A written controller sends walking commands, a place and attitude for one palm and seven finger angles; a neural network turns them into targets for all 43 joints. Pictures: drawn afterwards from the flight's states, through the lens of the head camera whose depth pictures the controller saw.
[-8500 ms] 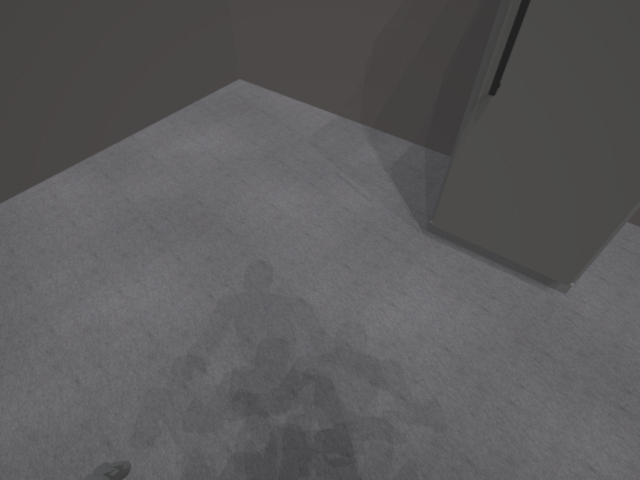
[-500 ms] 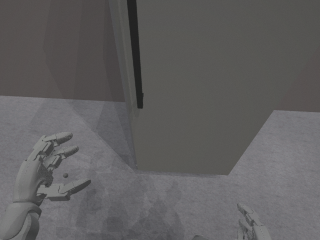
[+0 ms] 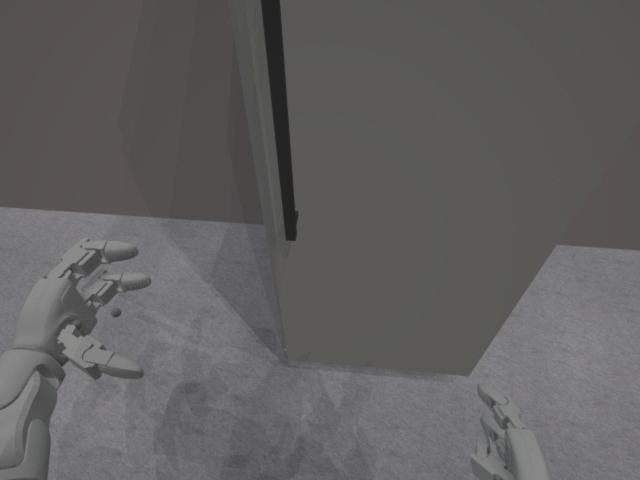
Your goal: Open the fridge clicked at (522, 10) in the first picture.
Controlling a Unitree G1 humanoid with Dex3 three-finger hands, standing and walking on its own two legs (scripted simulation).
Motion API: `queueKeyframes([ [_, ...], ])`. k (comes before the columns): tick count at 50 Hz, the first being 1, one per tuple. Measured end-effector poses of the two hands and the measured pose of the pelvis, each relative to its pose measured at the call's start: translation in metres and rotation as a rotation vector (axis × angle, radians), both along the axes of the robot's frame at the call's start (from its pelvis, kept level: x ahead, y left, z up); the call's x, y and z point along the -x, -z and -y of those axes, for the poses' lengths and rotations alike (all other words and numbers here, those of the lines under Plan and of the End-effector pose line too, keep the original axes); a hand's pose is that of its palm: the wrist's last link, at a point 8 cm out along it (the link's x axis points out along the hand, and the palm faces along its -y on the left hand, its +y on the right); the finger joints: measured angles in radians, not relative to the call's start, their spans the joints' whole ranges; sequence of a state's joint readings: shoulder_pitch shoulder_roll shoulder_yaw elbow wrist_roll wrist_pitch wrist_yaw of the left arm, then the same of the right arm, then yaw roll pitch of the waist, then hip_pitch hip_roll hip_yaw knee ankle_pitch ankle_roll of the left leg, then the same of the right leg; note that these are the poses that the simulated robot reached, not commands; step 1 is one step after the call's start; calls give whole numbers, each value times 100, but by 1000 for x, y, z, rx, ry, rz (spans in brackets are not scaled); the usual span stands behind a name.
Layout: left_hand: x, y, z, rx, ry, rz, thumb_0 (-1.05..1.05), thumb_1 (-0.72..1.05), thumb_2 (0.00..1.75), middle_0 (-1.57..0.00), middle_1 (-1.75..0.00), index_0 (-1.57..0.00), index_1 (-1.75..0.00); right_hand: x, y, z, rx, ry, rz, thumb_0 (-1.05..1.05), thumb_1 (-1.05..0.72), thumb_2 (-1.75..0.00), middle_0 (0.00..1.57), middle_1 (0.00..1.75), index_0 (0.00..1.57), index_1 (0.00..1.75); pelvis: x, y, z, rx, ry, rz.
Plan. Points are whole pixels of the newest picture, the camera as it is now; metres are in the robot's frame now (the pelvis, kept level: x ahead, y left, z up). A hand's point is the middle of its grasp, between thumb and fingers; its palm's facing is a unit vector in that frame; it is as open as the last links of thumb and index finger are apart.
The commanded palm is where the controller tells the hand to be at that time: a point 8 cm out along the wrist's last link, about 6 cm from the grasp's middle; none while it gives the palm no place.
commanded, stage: raise the hand to about handle height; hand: left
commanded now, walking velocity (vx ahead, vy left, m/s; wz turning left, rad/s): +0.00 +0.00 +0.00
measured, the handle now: (284, 116) +0.54 +0.11 +0.19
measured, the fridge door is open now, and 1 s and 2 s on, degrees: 0 0 0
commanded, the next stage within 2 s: move the hooked fingers beside the handle in 0.68 s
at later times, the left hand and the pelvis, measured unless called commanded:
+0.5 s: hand (111, 286) +0.28 +0.26 +0.13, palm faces +0.08 -1.00 +0.00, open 14.0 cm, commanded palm +0.25 +0.31 +0.14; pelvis +0.00 -0.01 +0.01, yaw -1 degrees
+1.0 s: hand (132, 271) +0.30 +0.25 +0.13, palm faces +0.02 -1.00 -0.01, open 14.0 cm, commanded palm +0.27 +0.30 +0.13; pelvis +0.00 +0.00 +0.01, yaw +0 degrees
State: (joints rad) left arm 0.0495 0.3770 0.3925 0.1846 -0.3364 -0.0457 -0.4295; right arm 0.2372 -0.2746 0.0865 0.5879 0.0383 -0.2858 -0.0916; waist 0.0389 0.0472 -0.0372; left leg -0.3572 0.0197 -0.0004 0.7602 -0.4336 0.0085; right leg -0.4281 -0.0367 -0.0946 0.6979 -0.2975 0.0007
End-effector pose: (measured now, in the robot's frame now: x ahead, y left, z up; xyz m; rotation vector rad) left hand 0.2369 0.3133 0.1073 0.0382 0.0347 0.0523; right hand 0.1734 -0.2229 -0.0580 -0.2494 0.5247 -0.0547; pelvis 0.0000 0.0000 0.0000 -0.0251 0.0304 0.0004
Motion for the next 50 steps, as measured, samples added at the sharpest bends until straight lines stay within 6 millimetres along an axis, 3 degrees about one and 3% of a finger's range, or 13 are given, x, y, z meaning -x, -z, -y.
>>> queueKeyframes([
  [11, -18, -35, -13, -4, -25, 88, -1, -50, 30, -30, -120, -30, -120, 17, 1, 17, 21, 40, -52, 1, -90, -90, 20, 30, 21, 30, -1, -7, 6, -3, 4, 28],
  [20, -22, -24, 1, 24, 25, 35, -1, -50, 30, -30, -120, -30, -120, 23, -4, 27, 27, 69, -47, 1, -90, -90, 20, 30, 21, 30, 0, -10, 6, -13, 21, 24],
  [42, -16, -26, -9, 24, -16, 33, -1, -51, 30, -30, -121, -30, -120, 17, -6, 12, 14, 38, -35, 1, -90, -90, 20, 30, 21, 30, 3, -12, 4, -11, 14, 41],
  [50, -38, -26, 13, 30, 31, 57, -1, -51, 30, -30, -121, -30, -120, 19, -3, 12, 31, 38, -54, 1, -90, -90, 20, 30, 21, 30, 5, -11, 3, -11, 5, 37],
])
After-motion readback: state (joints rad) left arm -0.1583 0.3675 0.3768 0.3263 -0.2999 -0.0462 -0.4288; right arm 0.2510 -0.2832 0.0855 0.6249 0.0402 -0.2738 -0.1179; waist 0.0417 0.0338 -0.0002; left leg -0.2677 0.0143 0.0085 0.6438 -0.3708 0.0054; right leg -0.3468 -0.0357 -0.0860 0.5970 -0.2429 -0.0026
